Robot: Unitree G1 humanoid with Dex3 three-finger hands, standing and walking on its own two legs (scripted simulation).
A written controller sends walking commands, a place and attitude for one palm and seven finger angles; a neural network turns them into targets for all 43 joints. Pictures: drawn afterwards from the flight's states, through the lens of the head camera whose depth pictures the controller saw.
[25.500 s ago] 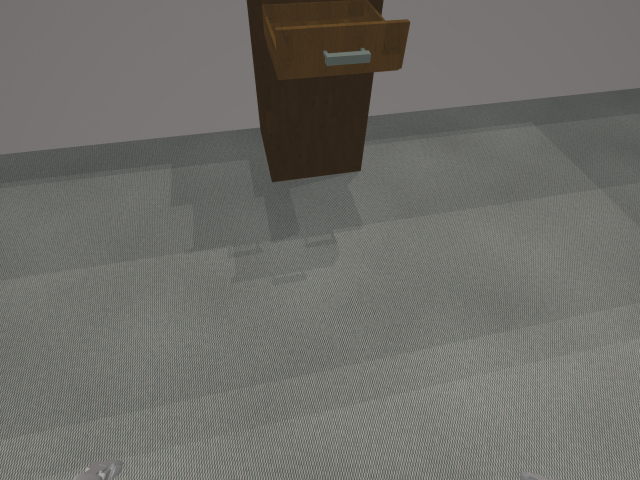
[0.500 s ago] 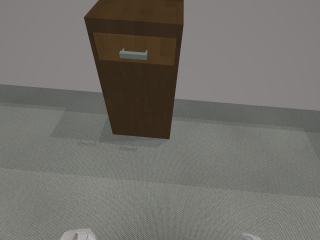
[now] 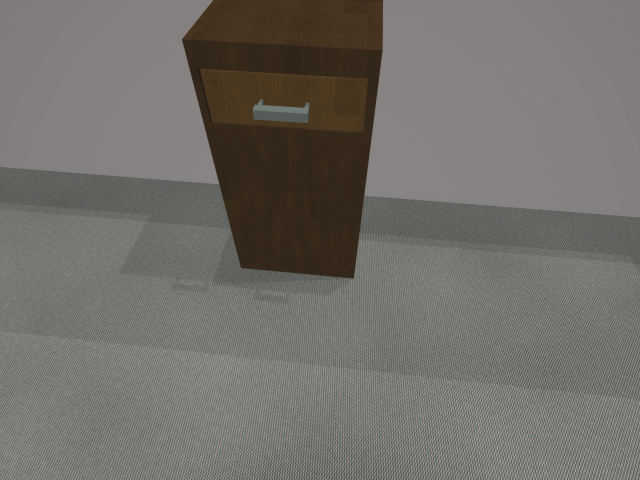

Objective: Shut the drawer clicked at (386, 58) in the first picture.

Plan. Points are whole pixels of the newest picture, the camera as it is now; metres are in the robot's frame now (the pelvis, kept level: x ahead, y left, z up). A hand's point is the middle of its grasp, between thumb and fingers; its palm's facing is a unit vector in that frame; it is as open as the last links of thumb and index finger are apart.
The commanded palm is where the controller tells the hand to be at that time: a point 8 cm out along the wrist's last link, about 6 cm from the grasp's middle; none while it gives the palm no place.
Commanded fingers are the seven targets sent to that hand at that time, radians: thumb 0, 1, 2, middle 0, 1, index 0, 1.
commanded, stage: let the arm hang, fingers relaxed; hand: left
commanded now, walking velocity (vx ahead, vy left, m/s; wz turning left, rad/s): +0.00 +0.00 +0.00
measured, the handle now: (282, 109) +0.91 +0.14 -0.04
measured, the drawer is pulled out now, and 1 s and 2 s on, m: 0.00 0.00 0.00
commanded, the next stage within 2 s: look to check the result in 0.36 s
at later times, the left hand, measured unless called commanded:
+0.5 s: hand out of the picture +0.03 +0.17 -0.18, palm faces +0.00 -0.98 -0.21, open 7.4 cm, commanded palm none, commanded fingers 0.00 0.90 0.90 -0.20 -0.30 -0.20 -0.30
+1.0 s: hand out of the picture +0.03 +0.17 -0.17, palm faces +0.00 -0.98 -0.21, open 7.4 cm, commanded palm none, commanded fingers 0.00 0.90 0.90 -0.20 -0.30 -0.20 -0.30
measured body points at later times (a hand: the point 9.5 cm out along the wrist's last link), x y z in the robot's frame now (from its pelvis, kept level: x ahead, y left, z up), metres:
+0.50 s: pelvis +0.01 -0.01 +0.00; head +0.03 -0.01 +0.45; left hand +0.03 +0.23 -0.16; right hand +0.00 -0.23 -0.16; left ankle +0.01 +0.09 -0.74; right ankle +0.02 -0.13 -0.74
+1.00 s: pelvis +0.02 -0.01 +0.00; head +0.03 -0.01 +0.45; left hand +0.03 +0.22 -0.16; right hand +0.02 -0.24 -0.16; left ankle +0.01 +0.09 -0.74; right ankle +0.02 -0.13 -0.74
